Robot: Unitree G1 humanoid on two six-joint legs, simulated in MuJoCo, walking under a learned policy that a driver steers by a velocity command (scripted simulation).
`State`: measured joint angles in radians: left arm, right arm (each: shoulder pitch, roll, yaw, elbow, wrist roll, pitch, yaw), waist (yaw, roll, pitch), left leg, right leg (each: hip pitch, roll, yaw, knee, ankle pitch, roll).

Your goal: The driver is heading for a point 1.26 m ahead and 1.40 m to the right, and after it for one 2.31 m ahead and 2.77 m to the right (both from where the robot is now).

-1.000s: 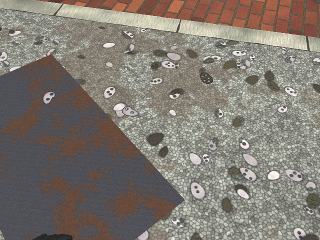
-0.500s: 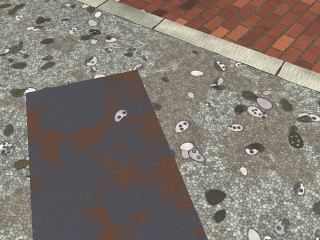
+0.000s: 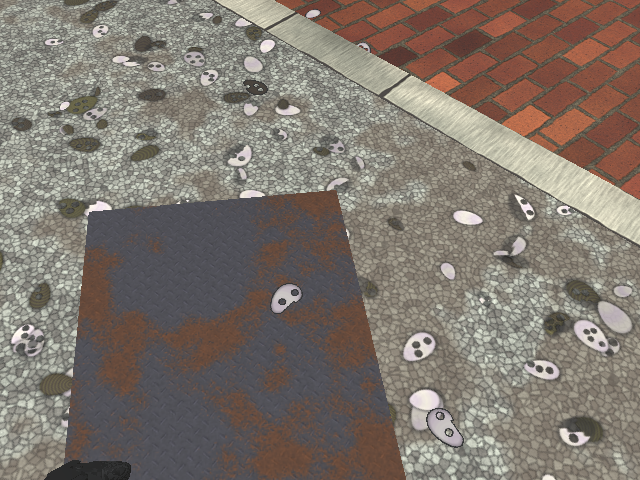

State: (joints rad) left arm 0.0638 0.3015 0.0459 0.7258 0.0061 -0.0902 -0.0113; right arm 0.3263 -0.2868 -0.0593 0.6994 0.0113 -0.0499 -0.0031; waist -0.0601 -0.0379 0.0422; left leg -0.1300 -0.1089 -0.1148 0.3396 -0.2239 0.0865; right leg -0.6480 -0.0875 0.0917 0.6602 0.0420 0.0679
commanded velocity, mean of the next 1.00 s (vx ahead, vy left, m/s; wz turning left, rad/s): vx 0.50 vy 0.00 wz -0.40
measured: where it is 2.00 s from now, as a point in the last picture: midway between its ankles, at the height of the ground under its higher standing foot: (497, 271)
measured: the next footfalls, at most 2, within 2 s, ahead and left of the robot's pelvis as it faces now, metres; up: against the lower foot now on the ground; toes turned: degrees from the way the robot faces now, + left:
right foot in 0.16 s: +0.28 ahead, -0.15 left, +0.00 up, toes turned -1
left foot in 0.68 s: +0.59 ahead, +0.00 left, +0.00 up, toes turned -22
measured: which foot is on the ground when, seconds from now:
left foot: down 0.00-0.18, up 0.20-0.66, down 0.68-1.00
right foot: up 0.00-0.14, down 0.16-0.68, up 0.70-1.00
